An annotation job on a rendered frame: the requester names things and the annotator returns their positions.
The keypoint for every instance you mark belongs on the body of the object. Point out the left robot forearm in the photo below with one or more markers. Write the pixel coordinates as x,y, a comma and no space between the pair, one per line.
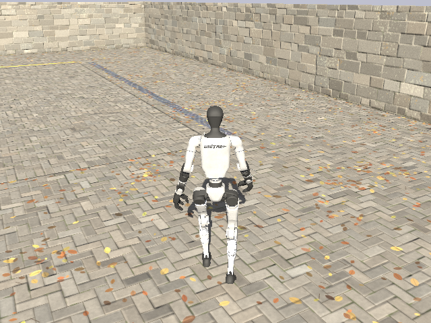
182,181

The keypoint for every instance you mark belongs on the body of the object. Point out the left robot hand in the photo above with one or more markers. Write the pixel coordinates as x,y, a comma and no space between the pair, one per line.
177,201

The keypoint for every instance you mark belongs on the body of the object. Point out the robot right upper arm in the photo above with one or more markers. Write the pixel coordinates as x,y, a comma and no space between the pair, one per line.
239,151

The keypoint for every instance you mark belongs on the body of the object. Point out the right robot forearm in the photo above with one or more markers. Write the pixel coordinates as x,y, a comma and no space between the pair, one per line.
247,175

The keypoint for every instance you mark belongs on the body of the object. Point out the right robot hand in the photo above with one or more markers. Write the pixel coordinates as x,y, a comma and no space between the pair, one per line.
242,183

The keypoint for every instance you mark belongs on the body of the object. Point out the robot left upper arm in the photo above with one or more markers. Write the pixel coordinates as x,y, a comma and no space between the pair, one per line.
190,153

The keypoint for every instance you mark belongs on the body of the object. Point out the humanoid robot head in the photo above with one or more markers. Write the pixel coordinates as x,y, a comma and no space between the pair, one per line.
214,117

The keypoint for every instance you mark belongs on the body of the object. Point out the left robot foot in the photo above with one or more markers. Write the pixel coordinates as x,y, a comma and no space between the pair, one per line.
206,261

